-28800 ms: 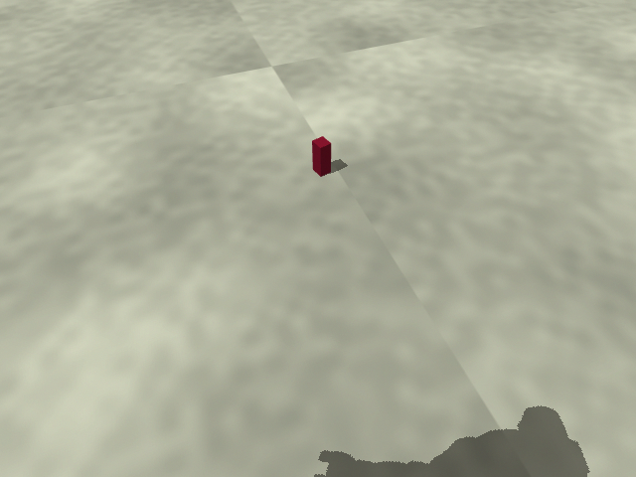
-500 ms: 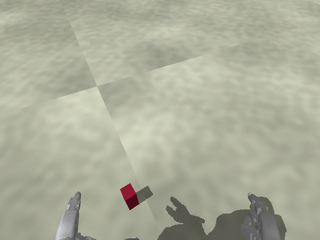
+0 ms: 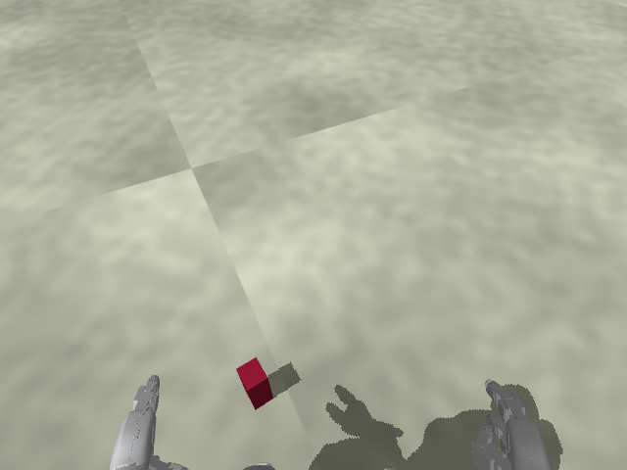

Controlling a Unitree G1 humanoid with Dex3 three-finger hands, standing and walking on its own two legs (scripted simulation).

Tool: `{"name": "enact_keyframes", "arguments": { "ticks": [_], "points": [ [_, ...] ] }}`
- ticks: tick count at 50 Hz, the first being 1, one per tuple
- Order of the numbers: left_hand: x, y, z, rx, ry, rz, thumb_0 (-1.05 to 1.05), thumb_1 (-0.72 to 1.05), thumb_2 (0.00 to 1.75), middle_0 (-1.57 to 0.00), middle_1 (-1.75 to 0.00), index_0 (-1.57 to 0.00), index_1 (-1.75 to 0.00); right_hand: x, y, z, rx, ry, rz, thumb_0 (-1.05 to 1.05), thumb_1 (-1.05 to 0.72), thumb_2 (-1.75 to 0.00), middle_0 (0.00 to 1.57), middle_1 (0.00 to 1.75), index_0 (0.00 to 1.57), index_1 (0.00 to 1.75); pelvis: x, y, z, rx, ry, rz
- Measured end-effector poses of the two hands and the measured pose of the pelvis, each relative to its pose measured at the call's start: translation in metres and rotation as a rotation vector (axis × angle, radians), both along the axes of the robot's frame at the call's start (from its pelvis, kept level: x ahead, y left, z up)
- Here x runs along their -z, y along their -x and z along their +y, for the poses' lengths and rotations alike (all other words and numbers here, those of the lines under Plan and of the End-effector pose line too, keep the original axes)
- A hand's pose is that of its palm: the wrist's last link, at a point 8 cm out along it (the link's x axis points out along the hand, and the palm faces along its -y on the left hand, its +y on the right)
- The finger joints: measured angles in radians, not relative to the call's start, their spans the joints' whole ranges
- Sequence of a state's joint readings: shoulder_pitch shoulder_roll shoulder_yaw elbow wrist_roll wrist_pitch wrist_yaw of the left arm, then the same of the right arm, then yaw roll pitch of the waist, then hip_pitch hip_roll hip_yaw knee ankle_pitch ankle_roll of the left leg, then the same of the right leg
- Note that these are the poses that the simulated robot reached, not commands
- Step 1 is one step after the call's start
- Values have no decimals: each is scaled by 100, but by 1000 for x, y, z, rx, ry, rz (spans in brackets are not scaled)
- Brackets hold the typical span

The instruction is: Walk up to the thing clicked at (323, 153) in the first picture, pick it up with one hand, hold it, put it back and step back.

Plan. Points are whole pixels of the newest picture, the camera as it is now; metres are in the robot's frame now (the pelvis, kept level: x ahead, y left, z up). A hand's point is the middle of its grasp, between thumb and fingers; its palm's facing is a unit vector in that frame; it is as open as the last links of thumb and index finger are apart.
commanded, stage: stand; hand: left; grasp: from the side
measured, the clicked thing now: (255, 384) +0.44 +0.19 -0.64
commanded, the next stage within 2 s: none
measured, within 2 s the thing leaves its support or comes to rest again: neither
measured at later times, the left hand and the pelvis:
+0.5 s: hand (181, 446) +0.17 +0.19 -0.07, palm faces +0.02 -0.95 -0.31, open 10.7 cm; pelvis +0.00 +0.00 +0.00, yaw +0 degrees
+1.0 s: hand out of the picture +0.05 +0.26 -0.11, palm faces -0.01 -0.94 -0.34, open 7.4 cm; pelvis -0.01 +0.02 +0.05, yaw +0 degrees
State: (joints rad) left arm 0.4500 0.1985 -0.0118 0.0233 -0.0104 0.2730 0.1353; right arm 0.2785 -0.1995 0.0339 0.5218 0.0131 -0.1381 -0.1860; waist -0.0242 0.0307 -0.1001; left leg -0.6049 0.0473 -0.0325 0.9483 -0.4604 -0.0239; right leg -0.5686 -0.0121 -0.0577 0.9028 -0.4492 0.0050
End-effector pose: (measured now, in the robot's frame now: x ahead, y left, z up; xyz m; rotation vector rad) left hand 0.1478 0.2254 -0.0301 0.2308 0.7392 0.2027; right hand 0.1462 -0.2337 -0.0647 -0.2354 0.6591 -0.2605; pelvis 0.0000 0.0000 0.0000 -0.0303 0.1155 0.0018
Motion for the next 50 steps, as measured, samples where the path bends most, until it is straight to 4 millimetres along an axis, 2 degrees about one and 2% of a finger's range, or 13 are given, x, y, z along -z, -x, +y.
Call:
{"name": "enact_keyframes", "arguments": {
  "ticks": [8,12,16,22,27,32,37,43,50],
  "points": [
    [-1,-2,0,-3,0,-7,-1,-57,4,-5,-5,-6,-6,-1,-3,0,-5,2,-5,2,-90,-90,21,30,20,30,0,-2,0,-1,1,2],
    [0,-3,1,-2,0,-5,-1,-48,14,-11,-13,-11,-13,-1,-5,1,-6,3,-6,2,-90,-90,21,30,20,30,0,-3,0,-1,2,5],
    [0,-4,2,-1,2,-3,-1,-28,33,-15,-21,-15,-21,-1,-6,1,-3,5,-3,2,-90,-90,21,30,20,30,0,-4,1,0,3,5],
    [0,-5,3,1,5,-3,0,12,66,-18,-27,-19,-27,-2,-7,2,1,9,-2,2,-90,-90,21,30,20,30,0,-5,3,0,4,2],
    [25,-6,21,102,-46,49,0,48,80,-20,-29,-20,-29,14,3,-7,-134,49,215,1,-90,-90,21,30,20,30,-7,1,4,1,-20,-62],
    [41,16,48,77,-46,164,1,73,87,-20,-29,-20,-30,13,27,-25,-98,37,332,1,-90,-90,21,30,20,30,-17,2,8,3,-27,-94],
    [48,48,68,32,-55,285,1,84,89,-20,-29,-20,-30,10,52,-37,-44,42,413,1,-90,-90,21,30,20,30,-25,2,14,3,-24,-120],
    [49,80,80,-10,-52,387,1,89,90,-20,-30,-20,-30,8,74,-33,-20,23,485,1,-90,-90,20,30,20,30,-36,4,19,0,-22,-150],
    [45,104,83,-36,-41,465,1,90,90,-20,-30,-20,-30,8,87,-21,-22,-15,533,1,-90,-90,20,30,20,30,-47,9,22,-3,-25,-174]
  ]
}}
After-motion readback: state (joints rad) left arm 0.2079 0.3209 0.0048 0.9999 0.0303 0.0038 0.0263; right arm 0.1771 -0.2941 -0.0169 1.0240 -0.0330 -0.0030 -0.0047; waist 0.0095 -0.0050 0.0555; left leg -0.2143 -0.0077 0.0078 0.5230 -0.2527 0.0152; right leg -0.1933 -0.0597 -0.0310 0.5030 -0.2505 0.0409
